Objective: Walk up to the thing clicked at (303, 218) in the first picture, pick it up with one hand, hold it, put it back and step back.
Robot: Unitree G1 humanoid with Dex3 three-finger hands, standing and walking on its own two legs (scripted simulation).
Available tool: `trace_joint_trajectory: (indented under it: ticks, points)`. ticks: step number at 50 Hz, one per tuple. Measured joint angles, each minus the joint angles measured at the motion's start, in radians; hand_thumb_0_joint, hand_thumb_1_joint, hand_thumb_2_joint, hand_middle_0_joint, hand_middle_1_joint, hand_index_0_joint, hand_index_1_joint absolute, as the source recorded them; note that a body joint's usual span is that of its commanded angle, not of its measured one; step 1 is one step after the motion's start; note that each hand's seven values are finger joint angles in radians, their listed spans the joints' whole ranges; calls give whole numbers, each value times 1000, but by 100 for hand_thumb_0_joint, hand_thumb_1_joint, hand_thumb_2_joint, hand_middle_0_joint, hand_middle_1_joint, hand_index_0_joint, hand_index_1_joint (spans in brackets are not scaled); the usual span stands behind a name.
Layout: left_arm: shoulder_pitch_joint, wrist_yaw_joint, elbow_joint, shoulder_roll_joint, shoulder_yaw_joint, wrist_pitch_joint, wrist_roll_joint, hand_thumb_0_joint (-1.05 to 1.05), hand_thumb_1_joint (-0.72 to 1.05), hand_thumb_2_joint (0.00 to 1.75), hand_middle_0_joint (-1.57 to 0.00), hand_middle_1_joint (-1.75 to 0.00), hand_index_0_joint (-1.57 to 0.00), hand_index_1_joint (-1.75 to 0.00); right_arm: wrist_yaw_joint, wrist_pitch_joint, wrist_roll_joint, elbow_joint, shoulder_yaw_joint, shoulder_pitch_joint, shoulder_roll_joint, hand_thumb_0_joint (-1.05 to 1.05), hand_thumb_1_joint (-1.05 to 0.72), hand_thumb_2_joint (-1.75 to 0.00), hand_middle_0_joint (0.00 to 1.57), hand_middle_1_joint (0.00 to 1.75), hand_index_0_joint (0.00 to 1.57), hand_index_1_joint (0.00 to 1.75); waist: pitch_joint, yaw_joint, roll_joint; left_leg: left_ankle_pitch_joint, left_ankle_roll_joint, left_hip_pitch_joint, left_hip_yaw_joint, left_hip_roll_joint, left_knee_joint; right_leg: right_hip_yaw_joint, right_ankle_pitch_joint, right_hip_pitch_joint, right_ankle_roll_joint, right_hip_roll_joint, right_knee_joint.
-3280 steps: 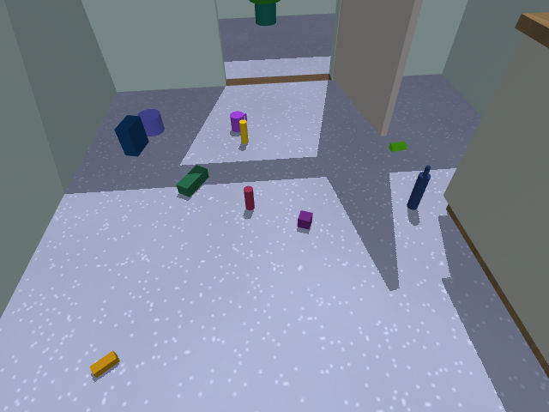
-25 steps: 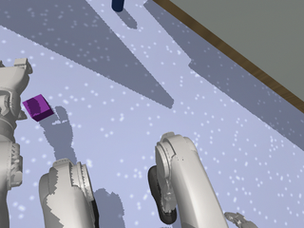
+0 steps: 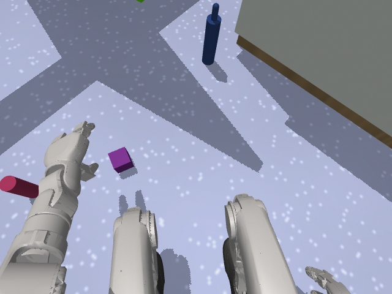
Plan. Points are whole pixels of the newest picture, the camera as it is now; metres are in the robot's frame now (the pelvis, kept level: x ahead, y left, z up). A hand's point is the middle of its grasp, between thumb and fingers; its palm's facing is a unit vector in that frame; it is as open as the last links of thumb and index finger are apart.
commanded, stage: home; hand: left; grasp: from above
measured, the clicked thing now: (121, 160) +0.52 +0.23 -0.39
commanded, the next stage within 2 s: none
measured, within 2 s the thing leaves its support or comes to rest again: neither
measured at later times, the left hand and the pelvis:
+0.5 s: hand (49, 228) +0.28 +0.20 +0.09, palm faces -0.04 -0.93 -0.37, open 7.4 cm; pelvis +0.03 -0.01 +0.18, yaw +3 degrees
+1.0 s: hand out of the picture +0.23 +0.20 +0.25, palm faces +0.15 -0.97 -0.20, open 7.4 cm; pelvis +0.09 +0.00 +0.29, yaw +5 degrees
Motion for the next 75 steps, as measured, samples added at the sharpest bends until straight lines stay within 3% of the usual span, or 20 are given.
trace_joint_trajectory:
  ticks: [4, 9, 22, 27, 33, 39, 48, 58, 75]
  points:
    - [131, -33, -146, -44, -17, 34, -112, 0, 61, 84, -20, -34, -21, -34, -21, -8, 18, -26, -20, -35, -14, 0, -91, -89, 20, 30, 20, 30, -13, 32, -15, 15, -2, 105, 7, 1, -97, -1, 11, 103, -5, -5, -92]
    - [276, -37, -290, -93, -24, 84, -226, 0, 78, 87, -21, -32, -21, -31, -52, -34, 36, -47, -25, -80, -16, 0, -91, -89, 20, 30, 20, 30, -20, 54, -31, 36, -6, 234, 10, -2, -212, -6, 26, 233, -11, -13, -201]
    - [612, -19, -580, -187, -17, 245, -583, 1, 89, 90, -21, -30, -21, -30, -136, -115, 58, -82, 30, -92, 56, 1, -91, -89, 20, 30, 20, 30, -6, 58, -35, 79, -12, 615, 19, 7, -522, -16, 66, 612, -21, -14, -505]
    - [722, -10, -665, -219, -4, 295, -682, 1, 90, 90, -21, -30, -21, -30, -170, -138, 59, -86, 51, -42, 75, 1, -91, -89, 21, 30, 20, 30, 2, 55, -34, 99, -13, 778, 23, 11, -655, -20, 86, 775, -24, -12, -639]
    - [842, -10, -760, -257, 23, 357, -765, 1, 90, 90, -20, -30, -21, -29, -219, -166, 59, -89, 67, 32, 78, 1, -90, -89, 21, 30, 21, 30, 9, 52, -30, 129, -12, 977, 26, 16, -820, -26, 119, 977, -24, -9, -810]
    - [978, -20, -877, -279, 32, 405, -811, 1, 90, 90, -20, -30, -21, -29, -256, -197, 56, -109, 65, 102, 68, 1, -90, -89, 21, 30, 21, 30, 8, 54, -23, 158, -9, 1161, 30, 19, -971, -29, 152, 1166, -23, -7, -970]
    - [1114, -55, -983, -277, 29, 429, -813, 1, 90, 90, -20, -30, -21, -29, -274, -239, 41, -130, 49, 118, 55, 1, -90, -89, 20, 30, 20, 30, -5, 70, -13, 176, -5, 1315, 33, 16, -1081, -32, 172, 1325, -18, -11, -1086]
    - [1105, -82, -963, -279, 24, 422, -799, 1, 90, 90, -20, -30, -21, -29, -266, -269, 25, -126, 48, 81, 56, 1, -90, -89, 21, 30, 21, 30, 20, 89, -26, 180, -4, 1346, 29, 9, -1092, -36, 172, 1359, -16, -17, -1095]
    - [1096, -77, -955, -275, 24, 410, -798, 1, 90, 90, -20, -30, -21, -29, -262, -264, 22, -96, 53, 107, 62, 1, -90, -89, 21, 30, 21, 30, 38, 83, -21, 188, -2, 1354, 36, 13, -1096, -28, 184, 1364, -15, -13, -1100]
